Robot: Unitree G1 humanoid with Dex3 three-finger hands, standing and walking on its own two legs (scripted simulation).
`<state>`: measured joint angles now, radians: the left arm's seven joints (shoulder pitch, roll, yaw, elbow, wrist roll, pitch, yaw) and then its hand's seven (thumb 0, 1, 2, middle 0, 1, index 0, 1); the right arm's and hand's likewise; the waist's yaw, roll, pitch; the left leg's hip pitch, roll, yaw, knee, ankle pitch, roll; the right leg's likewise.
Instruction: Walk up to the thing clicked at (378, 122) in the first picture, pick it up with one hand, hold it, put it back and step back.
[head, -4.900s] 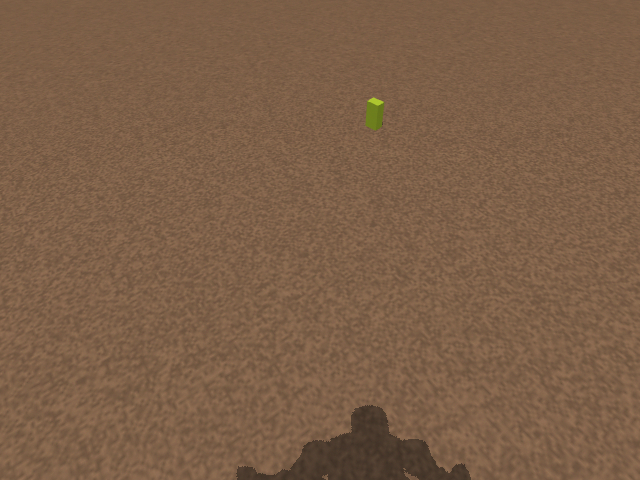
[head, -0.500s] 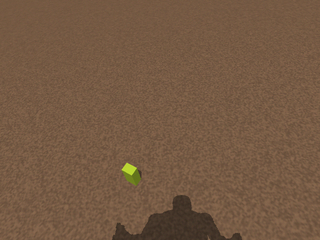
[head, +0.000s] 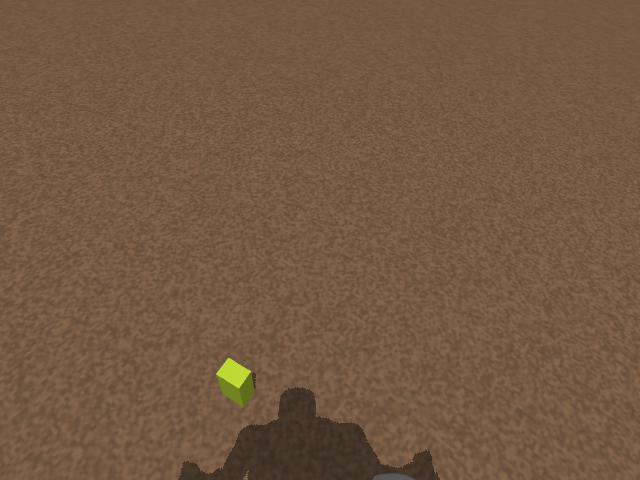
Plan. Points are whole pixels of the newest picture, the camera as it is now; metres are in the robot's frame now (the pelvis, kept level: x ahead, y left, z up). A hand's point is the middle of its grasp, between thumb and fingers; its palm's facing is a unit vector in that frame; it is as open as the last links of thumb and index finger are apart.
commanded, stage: walk up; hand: left
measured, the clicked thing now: (236, 383) +0.50 +0.21 -0.69
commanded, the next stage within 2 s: stand in 1.86 s
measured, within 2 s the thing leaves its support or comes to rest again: neither
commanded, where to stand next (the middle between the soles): +0.12 -0.01 m, yaw +0 degrees
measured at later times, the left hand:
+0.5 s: hand out of the picture +0.11 +0.24 -0.14, palm faces -0.03 -0.93 -0.36, open 7.4 cm
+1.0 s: hand out of the picture +0.12 +0.24 -0.14, palm faces -0.02 -0.95 -0.32, open 7.4 cm
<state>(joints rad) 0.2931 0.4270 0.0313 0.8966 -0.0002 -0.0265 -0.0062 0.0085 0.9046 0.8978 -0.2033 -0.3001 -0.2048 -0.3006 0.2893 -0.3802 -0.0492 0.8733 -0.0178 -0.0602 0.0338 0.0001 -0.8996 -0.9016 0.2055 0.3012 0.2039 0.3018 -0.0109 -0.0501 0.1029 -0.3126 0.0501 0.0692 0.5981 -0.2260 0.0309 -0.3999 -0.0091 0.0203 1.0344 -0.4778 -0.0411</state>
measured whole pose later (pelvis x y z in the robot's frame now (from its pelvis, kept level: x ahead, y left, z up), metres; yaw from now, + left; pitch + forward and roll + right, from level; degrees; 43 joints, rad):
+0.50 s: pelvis +0.02 -0.01 +0.00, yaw -1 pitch -4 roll +1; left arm 0.13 0.34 0.00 1.02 0.00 -0.01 -0.01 0.01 0.90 0.90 -0.20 -0.30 -0.21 -0.30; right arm 0.15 -0.36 0.01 1.03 0.00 -0.01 0.02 0.00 -0.90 -0.90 0.21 0.30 0.20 0.30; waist 0.01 0.02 0.07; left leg -0.25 0.02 0.08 0.53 -0.22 0.01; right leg -0.27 -0.03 -0.02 0.57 -0.24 0.00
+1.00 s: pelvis +0.04 -0.01 +0.02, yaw -1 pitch -3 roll +0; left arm 0.09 0.34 0.01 1.16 0.00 0.00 -0.02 0.01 0.90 0.90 -0.20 -0.30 -0.21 -0.30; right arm 0.10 -0.36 0.00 1.16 -0.01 -0.03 0.01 0.00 -0.90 -0.90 0.20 0.30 0.20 0.30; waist 0.00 0.00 0.04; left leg -0.14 0.02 0.07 0.36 -0.17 0.01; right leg -0.14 -0.02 -0.03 0.34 -0.16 0.01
